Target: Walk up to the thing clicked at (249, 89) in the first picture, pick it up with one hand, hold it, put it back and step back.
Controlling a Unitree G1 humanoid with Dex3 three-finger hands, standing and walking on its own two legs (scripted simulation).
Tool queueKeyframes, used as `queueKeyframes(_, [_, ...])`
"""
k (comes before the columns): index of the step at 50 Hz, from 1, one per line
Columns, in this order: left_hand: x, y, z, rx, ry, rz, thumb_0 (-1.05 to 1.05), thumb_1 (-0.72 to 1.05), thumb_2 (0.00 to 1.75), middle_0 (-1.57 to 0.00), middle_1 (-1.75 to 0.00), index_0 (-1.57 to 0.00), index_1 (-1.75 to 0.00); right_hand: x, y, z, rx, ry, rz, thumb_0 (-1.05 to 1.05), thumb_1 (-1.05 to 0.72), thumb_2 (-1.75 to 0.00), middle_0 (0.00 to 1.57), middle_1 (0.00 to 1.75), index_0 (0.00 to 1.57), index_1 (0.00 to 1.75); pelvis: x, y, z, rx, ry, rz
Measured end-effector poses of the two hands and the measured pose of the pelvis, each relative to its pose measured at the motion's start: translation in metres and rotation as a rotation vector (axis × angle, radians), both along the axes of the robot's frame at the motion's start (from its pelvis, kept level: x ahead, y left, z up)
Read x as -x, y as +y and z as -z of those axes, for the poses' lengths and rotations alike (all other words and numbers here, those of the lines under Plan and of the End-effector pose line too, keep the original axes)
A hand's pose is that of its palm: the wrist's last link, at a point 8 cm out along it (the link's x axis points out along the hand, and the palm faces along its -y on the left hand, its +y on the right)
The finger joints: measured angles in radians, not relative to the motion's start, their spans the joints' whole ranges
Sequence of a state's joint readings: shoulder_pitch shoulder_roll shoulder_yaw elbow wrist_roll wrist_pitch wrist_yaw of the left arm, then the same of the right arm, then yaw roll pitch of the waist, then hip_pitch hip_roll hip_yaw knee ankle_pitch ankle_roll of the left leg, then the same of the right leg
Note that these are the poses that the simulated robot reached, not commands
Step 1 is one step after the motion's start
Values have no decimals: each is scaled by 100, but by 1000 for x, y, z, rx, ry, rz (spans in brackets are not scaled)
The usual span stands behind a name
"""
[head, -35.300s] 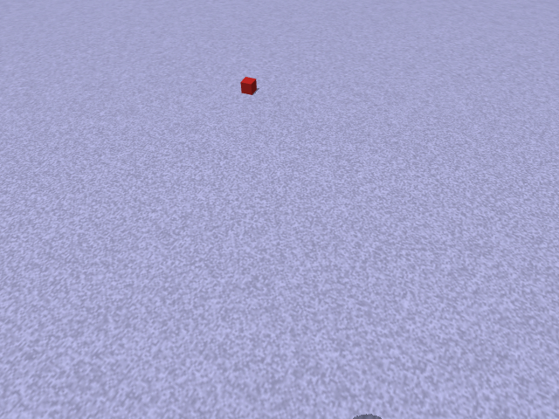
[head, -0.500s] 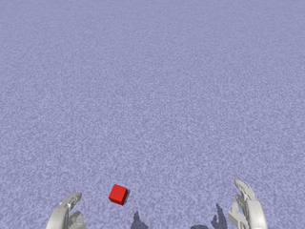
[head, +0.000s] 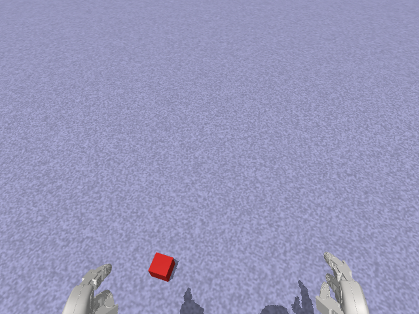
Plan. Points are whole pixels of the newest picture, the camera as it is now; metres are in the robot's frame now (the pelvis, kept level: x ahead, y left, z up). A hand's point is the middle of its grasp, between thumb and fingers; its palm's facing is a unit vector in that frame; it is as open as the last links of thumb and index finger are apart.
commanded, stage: home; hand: left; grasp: from above
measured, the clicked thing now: (162, 267) +0.43 +0.21 -0.68
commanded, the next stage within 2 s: stand in 1.14 s
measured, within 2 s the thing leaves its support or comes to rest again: neither
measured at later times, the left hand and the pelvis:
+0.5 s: hand (114, 312) +0.16 +0.18 -0.05, palm faces +0.04 -0.98 -0.21, open 7.4 cm; pelvis +0.00 +0.00 +0.00, yaw +0 degrees
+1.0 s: hand (114, 311) +0.16 +0.18 -0.04, palm faces +0.04 -0.98 -0.21, open 7.4 cm; pelvis +0.00 +0.00 +0.00, yaw +0 degrees
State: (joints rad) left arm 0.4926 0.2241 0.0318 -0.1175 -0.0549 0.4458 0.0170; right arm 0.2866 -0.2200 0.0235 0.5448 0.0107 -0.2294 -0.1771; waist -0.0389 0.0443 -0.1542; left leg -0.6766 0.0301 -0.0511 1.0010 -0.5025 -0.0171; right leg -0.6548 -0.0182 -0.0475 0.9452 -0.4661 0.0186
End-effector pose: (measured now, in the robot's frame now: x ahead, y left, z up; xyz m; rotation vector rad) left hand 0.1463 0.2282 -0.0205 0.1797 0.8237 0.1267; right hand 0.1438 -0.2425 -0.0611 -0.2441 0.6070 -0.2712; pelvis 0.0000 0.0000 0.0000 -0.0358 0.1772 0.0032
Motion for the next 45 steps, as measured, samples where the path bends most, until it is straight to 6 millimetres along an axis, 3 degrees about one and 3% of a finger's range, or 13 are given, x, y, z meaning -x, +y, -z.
queueKeyframes(45, [1,2,-2,-5,-8,7,1,91,90,-20,-30,-20,-30,-1,1,0,0,-16,1,1,-90,-90,20,30,20,30,2,1,3,3,1,1])
